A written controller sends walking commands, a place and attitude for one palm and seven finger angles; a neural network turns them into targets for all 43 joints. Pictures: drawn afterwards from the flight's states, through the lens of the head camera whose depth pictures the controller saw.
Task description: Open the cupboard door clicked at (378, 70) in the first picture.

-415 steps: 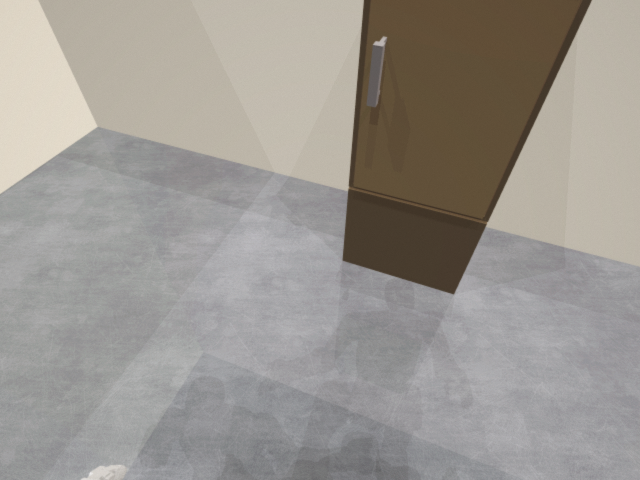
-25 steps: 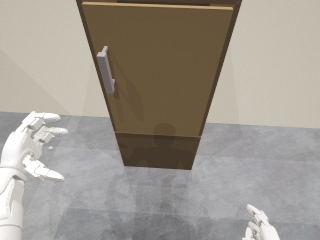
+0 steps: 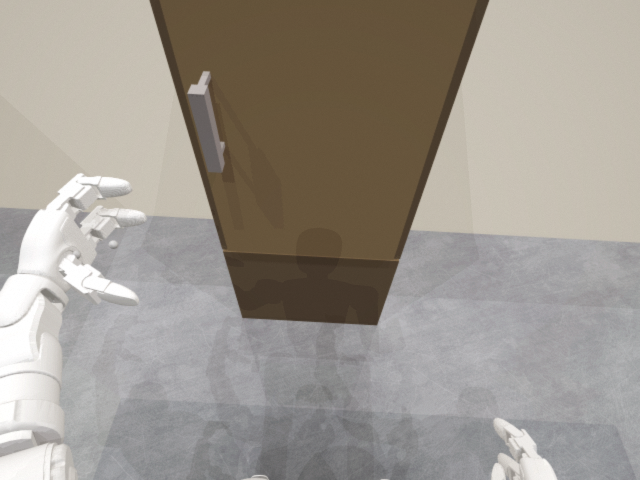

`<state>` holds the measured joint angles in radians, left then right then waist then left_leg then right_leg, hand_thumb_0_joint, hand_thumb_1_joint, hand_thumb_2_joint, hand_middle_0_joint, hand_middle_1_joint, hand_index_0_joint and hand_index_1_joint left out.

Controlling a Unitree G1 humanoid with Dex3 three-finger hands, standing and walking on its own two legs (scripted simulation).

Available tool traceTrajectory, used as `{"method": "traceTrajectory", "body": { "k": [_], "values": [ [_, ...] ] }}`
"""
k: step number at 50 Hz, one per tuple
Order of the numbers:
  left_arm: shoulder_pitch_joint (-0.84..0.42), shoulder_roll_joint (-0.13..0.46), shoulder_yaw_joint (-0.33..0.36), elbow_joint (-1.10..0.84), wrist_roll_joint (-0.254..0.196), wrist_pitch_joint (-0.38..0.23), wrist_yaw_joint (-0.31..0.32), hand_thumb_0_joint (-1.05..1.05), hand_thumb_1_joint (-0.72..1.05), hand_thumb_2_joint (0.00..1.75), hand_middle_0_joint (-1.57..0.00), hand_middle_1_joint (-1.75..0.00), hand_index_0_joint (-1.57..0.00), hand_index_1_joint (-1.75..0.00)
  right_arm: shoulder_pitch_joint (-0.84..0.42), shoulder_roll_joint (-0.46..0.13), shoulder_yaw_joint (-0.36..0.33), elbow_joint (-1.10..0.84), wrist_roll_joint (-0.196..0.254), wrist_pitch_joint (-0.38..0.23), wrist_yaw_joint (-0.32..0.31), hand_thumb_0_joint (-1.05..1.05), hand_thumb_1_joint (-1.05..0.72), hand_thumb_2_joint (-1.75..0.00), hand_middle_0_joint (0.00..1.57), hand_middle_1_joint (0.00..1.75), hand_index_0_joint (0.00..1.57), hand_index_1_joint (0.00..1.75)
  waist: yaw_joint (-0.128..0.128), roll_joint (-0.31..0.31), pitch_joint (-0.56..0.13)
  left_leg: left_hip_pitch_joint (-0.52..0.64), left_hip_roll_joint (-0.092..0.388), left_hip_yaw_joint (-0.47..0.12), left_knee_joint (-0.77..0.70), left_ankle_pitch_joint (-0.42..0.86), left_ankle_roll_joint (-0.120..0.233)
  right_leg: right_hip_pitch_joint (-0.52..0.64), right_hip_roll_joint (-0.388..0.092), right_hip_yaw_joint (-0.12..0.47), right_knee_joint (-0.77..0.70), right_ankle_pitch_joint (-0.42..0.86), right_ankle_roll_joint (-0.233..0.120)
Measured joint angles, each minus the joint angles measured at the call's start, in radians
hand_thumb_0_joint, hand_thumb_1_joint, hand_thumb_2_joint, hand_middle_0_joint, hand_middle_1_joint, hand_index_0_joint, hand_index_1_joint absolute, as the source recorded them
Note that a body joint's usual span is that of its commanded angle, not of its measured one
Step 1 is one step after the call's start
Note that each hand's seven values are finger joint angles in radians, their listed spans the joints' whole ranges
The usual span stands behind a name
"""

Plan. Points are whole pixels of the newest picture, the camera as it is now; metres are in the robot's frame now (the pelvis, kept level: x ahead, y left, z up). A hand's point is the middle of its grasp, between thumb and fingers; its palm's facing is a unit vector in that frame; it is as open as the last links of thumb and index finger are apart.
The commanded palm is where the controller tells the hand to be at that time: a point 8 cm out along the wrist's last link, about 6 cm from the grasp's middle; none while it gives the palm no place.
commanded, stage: move the hooked fingers beside the handle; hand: left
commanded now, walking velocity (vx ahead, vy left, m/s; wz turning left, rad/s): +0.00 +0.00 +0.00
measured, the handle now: (211, 123) +0.62 +0.21 +0.08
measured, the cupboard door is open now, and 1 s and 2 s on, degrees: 0 0 0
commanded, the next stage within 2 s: none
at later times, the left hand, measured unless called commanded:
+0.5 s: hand (138, 198) +0.43 +0.26 +0.10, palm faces -0.02 -1.00 +0.00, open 14.0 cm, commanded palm +0.42 +0.31 +0.09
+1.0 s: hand (161, 155) +0.52 +0.26 +0.09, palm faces -0.02 -1.00 -0.03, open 13.9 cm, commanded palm +0.51 +0.31 +0.09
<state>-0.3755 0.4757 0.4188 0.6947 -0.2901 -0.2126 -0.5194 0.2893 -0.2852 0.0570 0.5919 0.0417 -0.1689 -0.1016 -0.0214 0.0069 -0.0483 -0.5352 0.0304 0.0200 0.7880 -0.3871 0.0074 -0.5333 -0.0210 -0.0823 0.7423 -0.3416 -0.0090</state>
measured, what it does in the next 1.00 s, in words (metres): stands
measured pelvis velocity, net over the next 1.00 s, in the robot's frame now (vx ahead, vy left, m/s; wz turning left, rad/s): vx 0.00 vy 0.01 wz -0.04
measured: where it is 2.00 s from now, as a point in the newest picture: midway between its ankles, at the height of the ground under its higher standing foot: outside the picture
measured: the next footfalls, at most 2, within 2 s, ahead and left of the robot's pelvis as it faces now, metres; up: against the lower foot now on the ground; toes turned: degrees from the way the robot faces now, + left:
none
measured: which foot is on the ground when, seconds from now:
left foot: down 0.00-1.00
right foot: down 0.00-1.00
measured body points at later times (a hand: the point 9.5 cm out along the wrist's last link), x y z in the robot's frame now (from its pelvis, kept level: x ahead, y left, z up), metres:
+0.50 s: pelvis +0.00 +0.01 -0.01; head +0.08 +0.02 +0.44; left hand +0.43 +0.31 +0.10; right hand +0.07 -0.26 -0.11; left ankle +0.00 +0.11 -0.71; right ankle +0.02 -0.12 -0.71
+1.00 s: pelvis +0.00 +0.01 -0.02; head +0.13 +0.03 +0.41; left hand +0.51 +0.31 +0.10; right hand -0.02 -0.27 -0.11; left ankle +0.00 +0.11 -0.71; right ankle +0.02 -0.12 -0.71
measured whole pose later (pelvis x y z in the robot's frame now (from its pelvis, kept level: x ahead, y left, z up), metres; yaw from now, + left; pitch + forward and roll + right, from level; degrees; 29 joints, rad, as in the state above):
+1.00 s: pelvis +0.00 +0.01 -0.02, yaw -2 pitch +19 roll -3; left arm -0.99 0.78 0.50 1.29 -0.08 -0.29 -0.47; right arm 0.42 -0.30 0.06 0.62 0.01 0.04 -0.07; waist -0.19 0.00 -0.06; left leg -0.82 0.06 0.02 0.91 -0.42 0.01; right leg -0.80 0.01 -0.07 0.82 -0.35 0.00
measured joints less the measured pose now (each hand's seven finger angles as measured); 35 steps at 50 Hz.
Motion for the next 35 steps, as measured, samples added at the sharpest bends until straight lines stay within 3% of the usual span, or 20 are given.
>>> {"method": "traceTrajectory", "body": {
  "k": [11, 21, 35],
  "values": [
    [-0.064, 0.031, 0.043, 0.092, 0.027, -0.032, 0.021, -0.01, -0.5, 0.3, -0.3, -1.2, -0.3, -1.2, 0.063, -0.002, -0.01, -0.005, -0.006, 0.059, 0.024, 0.01, -0.9, -0.9, 0.2, 0.3, 0.2, 0.3, -0.03, -0.004, -0.012, -0.03, 0.007, 0.02, 0.008, -0.011, 0.007, -0.037, 0.007, 0.021, 0.003, 0.001, 0.007],
    [-0.215, 0.061, 0.021, 0.237, 0.063, -0.066, 0.029, -0.01, -0.5, 0.3, -0.3, -1.2, -0.3, -1.2, 0.072, -0.004, -0.012, 0.023, -0.011, 0.096, 0.026, 0.01, -0.9, -0.9, 0.2, 0.3, 0.2, 0.3, -0.046, -0.006, -0.018, -0.08, 0.005, 0.011, 0.031, -0.015, 0.01, -0.078, 0.005, 0.013, 0.016, -0.001, 0.009],
    [-0.415, 0.159, 0.055, 0.452, 0.13, -0.106, 0.04, -0.01, -0.5, 0.3, -0.3, -1.2, -0.3, -1.2, 0.086, -0.006, -0.006, 0.021, -0.022, 0.156, 0.037, 0.0, -0.9, -0.9, 0.2, 0.3, 0.2, 0.3, -0.097, -0.006, -0.02, -0.173, 0.018, 0.013, 0.077, -0.027, 0.008, -0.171, 0.016, 0.016, 0.054, -0.005, 0.007]
  ]
}}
